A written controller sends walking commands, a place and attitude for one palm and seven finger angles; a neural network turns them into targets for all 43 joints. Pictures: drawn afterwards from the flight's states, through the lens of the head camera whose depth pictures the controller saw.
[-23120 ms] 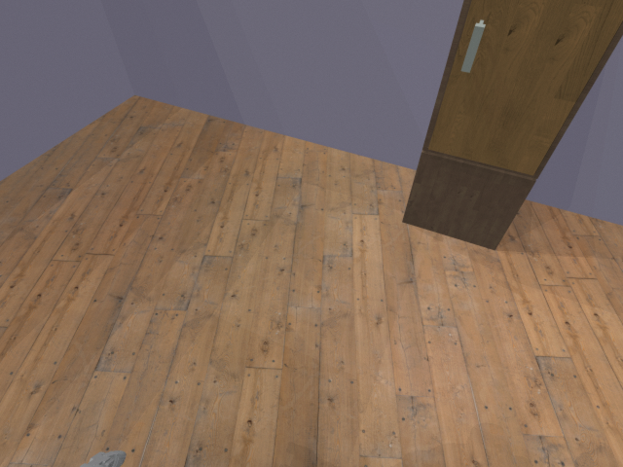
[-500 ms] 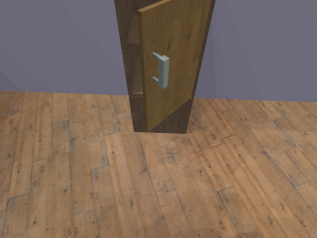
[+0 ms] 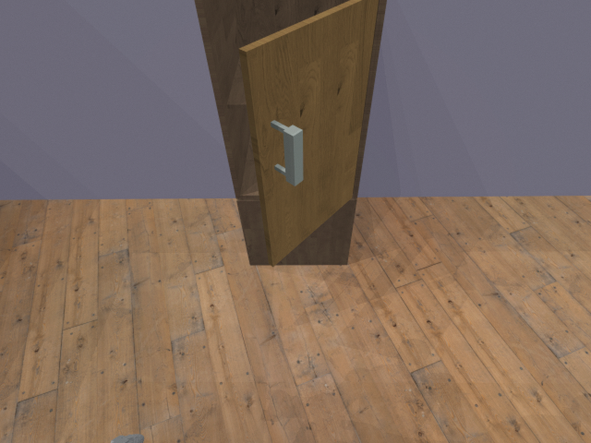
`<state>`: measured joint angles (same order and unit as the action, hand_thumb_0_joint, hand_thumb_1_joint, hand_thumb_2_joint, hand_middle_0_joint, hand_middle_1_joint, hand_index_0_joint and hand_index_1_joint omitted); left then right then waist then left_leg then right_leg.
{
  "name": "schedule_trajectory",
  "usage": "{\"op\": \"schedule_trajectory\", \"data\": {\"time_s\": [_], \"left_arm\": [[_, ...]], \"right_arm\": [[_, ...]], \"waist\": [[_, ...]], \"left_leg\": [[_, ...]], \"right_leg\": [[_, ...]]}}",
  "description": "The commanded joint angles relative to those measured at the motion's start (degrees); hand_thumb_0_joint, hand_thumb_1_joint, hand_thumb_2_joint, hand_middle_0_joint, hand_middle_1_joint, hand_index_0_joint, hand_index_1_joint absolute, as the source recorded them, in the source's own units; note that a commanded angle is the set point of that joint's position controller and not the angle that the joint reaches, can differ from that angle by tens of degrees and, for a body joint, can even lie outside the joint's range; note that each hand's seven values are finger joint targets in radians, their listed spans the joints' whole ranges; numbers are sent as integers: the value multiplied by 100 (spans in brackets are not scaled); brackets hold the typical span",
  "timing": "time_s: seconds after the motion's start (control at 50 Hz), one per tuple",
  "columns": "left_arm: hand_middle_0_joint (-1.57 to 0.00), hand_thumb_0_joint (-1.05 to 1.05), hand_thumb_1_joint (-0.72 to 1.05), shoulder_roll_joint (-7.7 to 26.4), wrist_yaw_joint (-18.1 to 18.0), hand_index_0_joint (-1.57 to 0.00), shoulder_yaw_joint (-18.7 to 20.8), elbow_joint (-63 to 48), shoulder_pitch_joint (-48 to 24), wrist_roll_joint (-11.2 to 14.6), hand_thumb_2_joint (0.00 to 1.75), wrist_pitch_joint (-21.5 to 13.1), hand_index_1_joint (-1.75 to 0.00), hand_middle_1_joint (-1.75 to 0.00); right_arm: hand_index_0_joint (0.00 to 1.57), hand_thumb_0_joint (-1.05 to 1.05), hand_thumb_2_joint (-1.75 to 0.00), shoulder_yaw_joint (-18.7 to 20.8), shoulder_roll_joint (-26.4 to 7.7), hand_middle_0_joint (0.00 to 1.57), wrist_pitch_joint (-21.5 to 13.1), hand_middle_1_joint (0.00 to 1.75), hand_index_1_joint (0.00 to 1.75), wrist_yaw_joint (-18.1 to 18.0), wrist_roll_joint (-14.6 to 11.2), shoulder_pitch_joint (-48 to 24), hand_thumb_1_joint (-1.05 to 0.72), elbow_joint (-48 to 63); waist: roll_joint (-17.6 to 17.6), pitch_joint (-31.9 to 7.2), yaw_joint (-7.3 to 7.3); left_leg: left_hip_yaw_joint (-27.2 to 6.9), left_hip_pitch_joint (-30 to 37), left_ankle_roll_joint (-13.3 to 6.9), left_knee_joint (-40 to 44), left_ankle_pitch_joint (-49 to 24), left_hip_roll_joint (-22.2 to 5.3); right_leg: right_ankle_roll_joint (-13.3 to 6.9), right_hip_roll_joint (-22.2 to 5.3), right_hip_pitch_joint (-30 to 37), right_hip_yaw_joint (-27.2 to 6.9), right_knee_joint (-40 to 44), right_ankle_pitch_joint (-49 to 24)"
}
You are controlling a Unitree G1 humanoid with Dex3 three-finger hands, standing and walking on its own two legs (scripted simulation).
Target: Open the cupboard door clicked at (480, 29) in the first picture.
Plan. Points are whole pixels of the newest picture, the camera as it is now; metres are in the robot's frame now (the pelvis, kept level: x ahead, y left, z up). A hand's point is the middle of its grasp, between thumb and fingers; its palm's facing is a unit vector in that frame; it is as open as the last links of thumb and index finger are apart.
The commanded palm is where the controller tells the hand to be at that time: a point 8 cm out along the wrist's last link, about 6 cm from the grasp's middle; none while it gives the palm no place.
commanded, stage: let the arm hang, fingers relaxed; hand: left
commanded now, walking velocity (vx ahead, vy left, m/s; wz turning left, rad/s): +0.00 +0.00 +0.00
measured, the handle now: (285, 152) +0.63 +0.06 +0.03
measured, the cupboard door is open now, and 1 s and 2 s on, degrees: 48 48 48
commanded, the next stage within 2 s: look to check the result in 0.02 s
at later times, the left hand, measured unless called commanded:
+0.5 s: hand out of the picture +0.07 +0.23 -0.16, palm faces +0.00 -0.94 -0.34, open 7.4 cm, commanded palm none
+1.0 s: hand out of the picture +0.09 +0.20 -0.17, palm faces -0.08 -0.96 -0.27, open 7.4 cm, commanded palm none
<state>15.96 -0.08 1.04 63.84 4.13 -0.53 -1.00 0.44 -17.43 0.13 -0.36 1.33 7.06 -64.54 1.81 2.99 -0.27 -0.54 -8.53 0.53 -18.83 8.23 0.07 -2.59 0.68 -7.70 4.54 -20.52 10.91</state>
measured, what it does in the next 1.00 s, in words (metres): stands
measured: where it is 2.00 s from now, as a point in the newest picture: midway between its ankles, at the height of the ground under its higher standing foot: outside the picture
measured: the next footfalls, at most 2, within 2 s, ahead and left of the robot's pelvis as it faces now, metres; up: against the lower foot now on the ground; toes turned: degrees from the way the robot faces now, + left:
left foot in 1.62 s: +0.09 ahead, +0.11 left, +0.00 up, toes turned -27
right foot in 1.86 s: -0.03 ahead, -0.16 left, +0.00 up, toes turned -34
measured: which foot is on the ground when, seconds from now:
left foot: down 0.00-1.00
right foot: down 0.00-1.00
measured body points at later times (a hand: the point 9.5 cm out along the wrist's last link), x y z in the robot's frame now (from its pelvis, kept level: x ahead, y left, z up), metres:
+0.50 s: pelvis +0.02 -0.01 +0.00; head +0.04 -0.02 +0.45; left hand +0.08 +0.28 -0.13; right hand +0.07 -0.29 -0.15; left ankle +0.02 +0.13 -0.75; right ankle +0.01 -0.09 -0.75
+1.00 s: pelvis +0.02 -0.01 -0.01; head +0.04 -0.02 +0.44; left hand +0.09 +0.25 -0.15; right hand +0.04 -0.27 -0.16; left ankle +0.02 +0.13 -0.75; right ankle +0.01 -0.09 -0.75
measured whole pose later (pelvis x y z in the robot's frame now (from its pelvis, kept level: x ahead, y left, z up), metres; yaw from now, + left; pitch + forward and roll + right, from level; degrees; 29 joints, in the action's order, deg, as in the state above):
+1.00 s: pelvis +0.02 -0.01 -0.01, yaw -7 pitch -1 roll +1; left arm 13.5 -0.3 2.5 60.9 10.0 -0.6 2.8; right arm 1.4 -13.1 2.0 -2.2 1.2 9.5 -60.1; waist 0.5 4.1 0.5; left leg 5.5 -10.6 1.4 -26.5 14.9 -3.2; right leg -3.3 3.7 -12.0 -1.4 -27.6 14.5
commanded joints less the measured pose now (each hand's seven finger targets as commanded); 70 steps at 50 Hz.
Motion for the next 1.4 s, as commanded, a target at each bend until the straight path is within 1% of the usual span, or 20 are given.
{"op": "schedule_trajectory", "data": {"time_s": [0.0,0.3,0.7,0.74,0.78,0.9,0.94,0.98,1.02,1.04,1.08,1.12,1.14,1.16,1.18,1.2,1.24,1.28,1.32,1.38], "left_arm": [[-20,0,90,1256,-91,-20,205,-212,-35,-22,90,-99,-30,-30],[-20,0,90,1286,-111,-20,181,-115,92,6,90,-111,-30,-30],[-20,0,90,1223,-130,-20,170,-118,185,3,90,-111,-30,-30],[-20,0,90,1129,-132,-20,171,-147,208,1,90,-73,-30,-30],[-20,0,90,718,-160,-20,126,-135,416,2,90,54,-30,-30],[-20,0,90,789,-109,-20,312,-550,579,-40,90,258,-30,-30],[-20,0,90,717,-73,-20,345,-714,550,-49,90,298,-30,-30],[-20,0,90,569,-21,-20,354,-872,534,-54,90,340,-30,-30],[-20,0,90,419,39,-20,389,-1028,491,-56,90,399,-30,-30],[-20,0,90,383,57,-20,420,-1103,457,-54,90,436,-30,-30],[-20,0,90,235,91,-20,430,-1134,632,-48,90,412,-30,-30],[-20,0,90,276,111,-20,487,-999,1253,-57,90,360,-30,-30],[-20,0,90,688,64,-20,580,-944,1516,-125,90,287,-30,-30],[-20,0,90,1273,-29,-20,673,-982,1545,-140,90,238,-30,-30],[-20,0,90,1338,-46,-20,658,-1059,1524,-65,90,261,-30,-30],[-20,0,90,1029,-96,-20,648,-1161,1123,-96,90,263,-30,-30],[-20,0,90,712,-142,-20,576,-1229,900,-70,90,205,-30,-30],[-20,0,90,663,-174,-20,576,-1193,1057,-68,90,163,-30,-30],[-20,0,90,718,-165,-20,592,-1152,1225,-69,90,171,-30,-30],[-20,0,90,763,-148,-20,617,-1131,1297,-93,90,198,-30,-30]], "right_arm": [[20,0,-90,153,-966,20,-99,30,30,-53,-4,-24,-90,248],[20,0,-90,132,-1018,20,-79,30,30,-96,-28,-1,-90,234],[20,0,-90,135,-923,20,-84,30,30,-106,-30,47,-90,214],[20,0,-90,137,-839,20,-66,30,30,-131,-18,114,-90,212],[20,0,-90,63,-329,20,21,30,30,-156,-12,420,-90,172],[20,0,-90,268,-432,20,128,30,30,-253,-16,624,-90,557],[20,0,-90,318,-472,20,132,30,30,-271,-2,659,-90,679],[20,0,-90,383,-599,20,119,30,30,-280,25,669,-90,797],[20,0,-90,438,-687,20,59,30,30,-282,54,661,-90,891],[20,0,-90,433,-690,20,39,30,30,-283,73,625,-90,950],[20,0,-90,457,-682,20,3,30,30,-283,102,387,-90,1070],[20,0,-90,477,-688,20,36,30,30,-273,59,159,-90,1153],[20,0,-90,481,-448,20,91,30,30,-257,-19,100,-90,1245],[20,0,-90,424,-72,20,115,30,30,-184,-62,55,-90,1473],[20,0,-90,440,-223,20,181,30,30,-156,-66,182,-90,1425],[20,0,-90,474,-174,20,189,30,30,-169,-62,-37,-90,1376],[20,0,-90,445,-88,20,173,30,30,-166,-37,8,-90,1342],[20,0,-90,411,32,20,159,30,30,-171,-61,85,-90,1307],[20,0,-90,392,95,20,178,30,30,-182,-81,-54,-90,1372],[20,0,-90,399,101,20,167,30,30,-186,-98,-183,-90,1456]], "waist": [[-155,-359,21],[-132,-537,-4],[-227,-407,8],[-146,-418,-16],[-210,-393,-40],[-265,-354,-57],[-90,-261,-74],[454,-137,-58],[1165,-142,-10],[1077,-128,-2],[710,-195,175],[292,-406,457],[-1002,-334,533],[-2398,-211,535],[-1492,-227,502],[-1159,-58,306],[-947,-177,134],[-762,-697,146],[-684,-706,213],[-878,-606,265]], "left_leg": [[-492,23,-175,275,-493,-634],[-411,320,-163,228,-767,-681],[-371,341,-156,286,-790,-682],[-243,418,-129,155,-808,-726],[-27,324,-50,-82,-744,-734],[264,57,-78,-658,-363,-843],[126,42,-176,-534,-185,-1049],[-312,32,-453,-151,69,-1508],[-848,-153,-987,374,-433,-2252],[-858,-269,-1142,378,-663,-2410],[-434,-357,-1022,-47,-1194,-2290],[207,-722,-541,-986,-821,-1783],[718,-1375,-61,-2284,522,-937],[795,-2289,228,-3780,2692,-140],[101,-2196,178,-4484,2746,-308],[-130,-2463,159,-4838,2259,-349],[-172,-2487,244,-4842,1697,-450],[-90,-2294,297,-4454,1581,-382],[-27,-2167,318,-4058,1607,-301],[-20,-2066,315,-3620,1595,-212]], "right_leg": [[-74,-855,183,-799,562,-425],[-66,-852,345,-793,591,-1075],[-44,-829,337,-777,617,-1167],[-53,-825,239,-887,556,-1413],[-3,-829,138,-945,346,-1679],[-168,-724,-317,-1311,-312,-1911],[-123,-523,-692,-1280,-621,-1505],[-8,-187,-1187,-1027,-1307,-646],[130,40,-1441,-577,-2870,1552],[135,-67,-1476,-639,-3351,2018],[120,-239,-1195,-602,-2926,1939],[128,-207,-212,-414,-1449,747],[-107,-854,121,-1655,-72,-502],[-724,-2177,91,-3480,580,-1709],[-1185,-2235,-336,-3525,607,-492],[-1118,-1775,-445,-3476,483,-401],[-970,-1475,-266,-2880,167,-1488],[-888,-1290,294,-2611,-95,-2402],[-902,-1242,344,-2636,-115,-2590],[-896,-1158,353,-2807,-58,-2450]]}}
